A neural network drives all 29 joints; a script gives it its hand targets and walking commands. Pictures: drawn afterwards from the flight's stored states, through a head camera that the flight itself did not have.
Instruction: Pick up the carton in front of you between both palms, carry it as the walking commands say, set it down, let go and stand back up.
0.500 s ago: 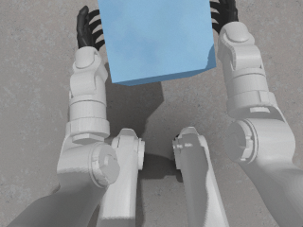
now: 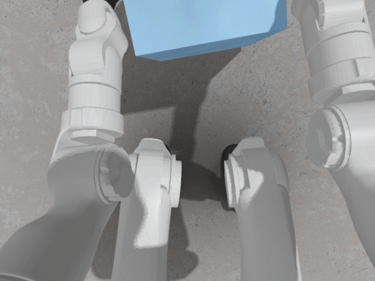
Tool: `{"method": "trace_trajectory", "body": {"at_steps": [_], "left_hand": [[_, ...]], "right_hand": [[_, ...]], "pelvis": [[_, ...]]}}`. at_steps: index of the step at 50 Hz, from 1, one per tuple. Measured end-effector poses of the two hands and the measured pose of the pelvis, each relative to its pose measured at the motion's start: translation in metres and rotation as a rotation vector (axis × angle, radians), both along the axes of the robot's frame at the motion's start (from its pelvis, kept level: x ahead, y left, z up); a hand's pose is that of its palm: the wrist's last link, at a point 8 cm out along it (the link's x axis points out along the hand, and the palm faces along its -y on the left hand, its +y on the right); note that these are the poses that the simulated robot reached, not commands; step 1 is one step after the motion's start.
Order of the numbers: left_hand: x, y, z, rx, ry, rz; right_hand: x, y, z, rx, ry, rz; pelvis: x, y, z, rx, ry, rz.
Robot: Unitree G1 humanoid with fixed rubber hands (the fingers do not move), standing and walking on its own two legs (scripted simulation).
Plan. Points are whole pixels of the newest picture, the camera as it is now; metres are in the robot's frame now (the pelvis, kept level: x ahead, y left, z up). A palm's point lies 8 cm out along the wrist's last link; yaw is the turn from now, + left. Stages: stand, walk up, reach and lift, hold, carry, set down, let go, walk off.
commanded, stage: set down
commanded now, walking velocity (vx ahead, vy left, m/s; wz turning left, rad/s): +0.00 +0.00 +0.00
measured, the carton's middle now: out of the picture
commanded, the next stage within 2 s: none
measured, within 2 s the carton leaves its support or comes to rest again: rests again in 0.28 s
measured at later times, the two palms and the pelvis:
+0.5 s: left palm (103, 10) +0.53 +0.14 -0.19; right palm out of the picture +0.55 -0.17 -0.19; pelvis -0.01 +0.00 -0.02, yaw +0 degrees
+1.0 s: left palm (102, 7) +0.53 +0.14 -0.19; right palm out of the picture +0.55 -0.17 -0.20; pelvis -0.02 +0.00 -0.03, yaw +0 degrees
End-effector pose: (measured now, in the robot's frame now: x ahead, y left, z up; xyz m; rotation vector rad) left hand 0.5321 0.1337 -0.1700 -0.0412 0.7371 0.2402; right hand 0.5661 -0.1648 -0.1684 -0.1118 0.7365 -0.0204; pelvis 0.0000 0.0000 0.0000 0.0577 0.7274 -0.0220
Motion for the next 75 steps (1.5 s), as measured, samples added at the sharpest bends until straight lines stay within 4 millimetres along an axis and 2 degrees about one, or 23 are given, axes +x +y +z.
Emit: {"method": "trace_trajectory", "body": {"at_steps": [5, 17, 46, 52, 56, 60, 64, 68, 71, 75], "left_hand": [[0.001, 0.0, -0.004, -0.002, -0.001, -0.007], [-0.008, -0.002, -0.014, 0.004, 0.034, -0.051], [-0.002, 0.006, -0.022, -0.026, 0.015, -0.117], [0.0, 0.007, -0.028, -0.02, 0.017, -0.125], [-0.003, 0.013, -0.039, 0.017, 0.031, -0.113], [-0.006, 0.031, -0.047, 0.045, 0.037, -0.065], [-0.002, 0.044, -0.044, 0.056, 0.012, -0.05], [0.004, 0.045, -0.03, 0.049, -0.026, -0.044], [0.009, 0.043, -0.012, 0.044, -0.058, -0.038], [0.011, 0.038, 0.022, 0.044, -0.093, -0.036]], "right_hand": [[0.001, 0.0, 0.0, 0.003, 0.0, -0.01], [-0.015, -0.005, -0.016, 0.005, 0.038, -0.007], [-0.012, -0.008, -0.025, 0.089, 0.004, 0.043], [-0.011, -0.008, -0.032, 0.084, -0.006, 0.044], [-0.017, -0.013, -0.048, 0.046, 0.017, 0.021], [-0.017, -0.032, -0.056, 0.001, 0.016, -0.035], [-0.008, -0.045, -0.047, -0.018, -0.02, -0.056], [0.004, -0.045, -0.028, -0.007, -0.057, -0.051], [0.011, -0.039, -0.009, 0.001, -0.085, -0.04], [0.014, -0.033, 0.025, 0.005, -0.111, -0.032]], "pelvis": [[0.001, 0.001, -0.007, -0.007, -0.011, 0.003], [-0.007, 0.003, -0.016, -0.007, -0.074, 0.003], [-0.015, -0.003, -0.028, 0.005, -0.158, 0.004], [-0.015, -0.003, -0.03, 0.008, -0.173, 0.001], [-0.014, -0.002, -0.03, 0.009, -0.177, -0.002], [-0.012, -0.001, -0.031, 0.006, -0.161, 0.005], [-0.012, 0.001, -0.034, 0.001, -0.153, 0.011], [-0.013, 0.002, -0.035, 0.0, -0.147, 0.01], [-0.014, 0.003, -0.032, 0.0, -0.138, 0.011], [-0.016, 0.004, -0.018, -0.002, -0.116, 0.015]]}}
